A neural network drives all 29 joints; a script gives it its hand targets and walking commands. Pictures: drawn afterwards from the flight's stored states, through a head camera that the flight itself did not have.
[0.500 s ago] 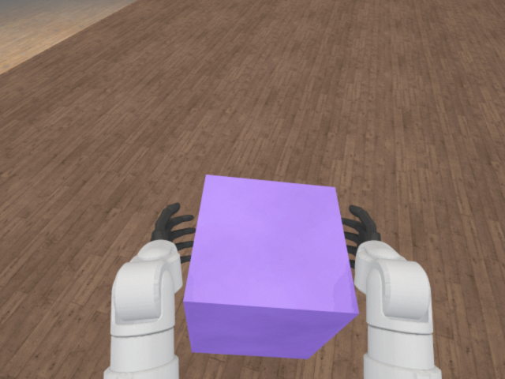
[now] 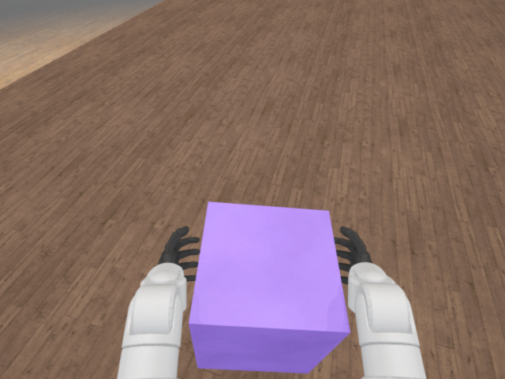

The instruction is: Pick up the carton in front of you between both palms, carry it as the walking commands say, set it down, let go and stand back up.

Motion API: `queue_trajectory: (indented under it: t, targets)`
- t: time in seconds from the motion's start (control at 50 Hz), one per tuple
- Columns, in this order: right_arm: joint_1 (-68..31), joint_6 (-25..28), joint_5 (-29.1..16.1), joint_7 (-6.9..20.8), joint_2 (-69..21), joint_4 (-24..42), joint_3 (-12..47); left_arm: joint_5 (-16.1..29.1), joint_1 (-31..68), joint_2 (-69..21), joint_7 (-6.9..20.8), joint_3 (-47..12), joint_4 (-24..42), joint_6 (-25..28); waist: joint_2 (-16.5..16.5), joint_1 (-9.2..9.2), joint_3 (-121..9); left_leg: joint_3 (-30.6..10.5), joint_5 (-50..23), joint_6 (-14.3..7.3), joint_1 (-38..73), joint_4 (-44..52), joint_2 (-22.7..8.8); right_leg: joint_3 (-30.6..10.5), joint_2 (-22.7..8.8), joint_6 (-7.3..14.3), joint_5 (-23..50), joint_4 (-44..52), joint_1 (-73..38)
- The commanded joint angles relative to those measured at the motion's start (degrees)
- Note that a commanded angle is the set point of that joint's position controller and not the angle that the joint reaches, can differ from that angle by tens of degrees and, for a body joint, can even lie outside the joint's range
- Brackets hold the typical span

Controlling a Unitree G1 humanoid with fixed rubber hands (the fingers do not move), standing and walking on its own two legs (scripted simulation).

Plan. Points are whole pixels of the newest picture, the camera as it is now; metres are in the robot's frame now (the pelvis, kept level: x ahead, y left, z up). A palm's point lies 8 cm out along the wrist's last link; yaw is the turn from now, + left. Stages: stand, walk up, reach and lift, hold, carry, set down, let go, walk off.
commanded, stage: carry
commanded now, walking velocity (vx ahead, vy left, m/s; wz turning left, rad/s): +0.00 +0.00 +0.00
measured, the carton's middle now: (260, 292) +0.29 +0.01 -0.05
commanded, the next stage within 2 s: hold in 1.16 s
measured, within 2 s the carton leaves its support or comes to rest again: neither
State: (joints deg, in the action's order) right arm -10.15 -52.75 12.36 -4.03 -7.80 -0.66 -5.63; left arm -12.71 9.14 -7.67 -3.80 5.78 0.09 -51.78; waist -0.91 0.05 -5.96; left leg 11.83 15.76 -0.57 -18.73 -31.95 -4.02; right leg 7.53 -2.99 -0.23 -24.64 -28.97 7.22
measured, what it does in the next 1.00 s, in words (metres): shifts its weight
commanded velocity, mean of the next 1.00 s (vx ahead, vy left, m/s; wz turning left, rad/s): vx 0.00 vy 0.00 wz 0.00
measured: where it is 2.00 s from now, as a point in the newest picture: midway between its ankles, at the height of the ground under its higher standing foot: outside the picture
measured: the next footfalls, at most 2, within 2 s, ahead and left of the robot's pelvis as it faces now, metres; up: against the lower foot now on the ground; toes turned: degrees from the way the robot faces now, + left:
none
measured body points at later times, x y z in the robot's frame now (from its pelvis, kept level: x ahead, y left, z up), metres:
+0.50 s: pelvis -0.04 +0.00 +0.00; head -0.07 +0.00 +0.45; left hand +0.26 +0.15 +0.04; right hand +0.26 -0.15 +0.04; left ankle +0.01 +0.11 -0.73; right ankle -0.11 -0.10 -0.73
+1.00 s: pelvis -0.06 +0.00 +0.00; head -0.09 +0.00 +0.45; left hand +0.24 +0.15 +0.04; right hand +0.24 -0.15 +0.04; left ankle +0.01 +0.11 -0.73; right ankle -0.11 -0.10 -0.73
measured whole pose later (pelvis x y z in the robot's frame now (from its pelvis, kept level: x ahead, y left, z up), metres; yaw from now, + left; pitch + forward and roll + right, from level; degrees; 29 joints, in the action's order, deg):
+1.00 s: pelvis -0.06 +0.00 +0.00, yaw +0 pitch +1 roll +0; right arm -13.7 -42.9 14.2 -2.2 -8.4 -11.4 -10.0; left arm -14.8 13.0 -8.3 -2.3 9.8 -10.9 -42.2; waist -0.3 0.0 -5.6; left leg 11.8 8.6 -1.3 -20.9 -28.4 -5.0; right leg 7.6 -1.8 1.0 -19.9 -30.3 11.8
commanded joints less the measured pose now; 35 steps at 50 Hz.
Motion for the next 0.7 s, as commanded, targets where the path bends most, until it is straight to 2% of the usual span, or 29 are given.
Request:
queue_trajectory:
  t: [0.0,0.12,0.22,0.32,0.4,0.54,0.68]
  targets:
    - [-24.12,6.54,-16.59,15.52,-52.22,1.49,31.26,17.12,25.73,-51.57,15.86,-31.36,1.70,5.73,-0.77,-0.02,-14.79,-4.87,-25.93,-1.01,10.81,-0.25,-5.26,-3.54,-7.24,0.29,40.73,0.97,-0.94]
    - [-29.51,13.99,-12.10,15.57,-51.12,-6.76,25.19,12.02,30.29,-50.68,15.87,-24.57,-7.30,13.20,0.41,-0.01,-13.05,-5.94,-23.18,-1.11,10.83,2.15,-6.11,-3.88,-6.24,0.97,27.35,3.20,2.04]
    - [-31.14,16.85,-10.99,16.29,-53.64,-11.06,24.08,11.15,32.29,-53.33,16.55,-23.59,-11.68,16.02,0.62,0.02,-13.52,-6.32,-20.51,-1.12,10.89,3.29,-6.11,-4.57,-6.14,1.39,23.47,3.79,2.83]
    - [-29.40,14.81,-12.76,16.43,-54.93,-8.77,26.93,13.12,31.01,-54.73,16.61,-26.97,-9.24,14.03,0.68,0.05,-14.15,-6.40,-20.37,-1.11,11.15,3.71,-6.22,-4.72,-6.06,1.37,22.46,3.75,3.48]
    - [-27.80,12.73,-12.78,16.24,-53.68,-7.99,26.59,13.06,29.38,-53.56,16.39,-26.74,-8.42,11.98,0.68,0.00,-13.47,-6.42,-19.43,-1.00,10.65,4.21,-6.33,-4.77,-5.95,1.38,20.85,4.00,4.42]
    - [-29.66,12.77,-13.41,16.24,-53.85,-6.61,27.14,13.75,31.46,-53.62,16.37,-27.49,-6.76,12.04,0.90,-0.10,-12.28,-6.93,-15.93,-0.83,9.82,5.54,-6.44,-5.37,-5.88,1.75,16.03,5.11,6.04]
    - [-29.11,12.67,-13.51,16.31,-53.80,-6.78,27.24,13.70,30.64,-53.55,16.29,-27.46,-6.94,11.91,1.05,-0.09,-13.28,-7.01,-16.18,-0.88,9.85,5.71,-6.52,-5.52,-5.72,1.97,15.82,4.83,5.97]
